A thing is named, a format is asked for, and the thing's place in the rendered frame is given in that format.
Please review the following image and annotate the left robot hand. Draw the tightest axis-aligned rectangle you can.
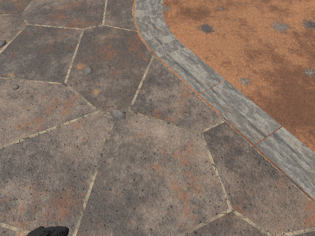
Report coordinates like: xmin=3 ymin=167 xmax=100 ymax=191
xmin=27 ymin=226 xmax=69 ymax=236

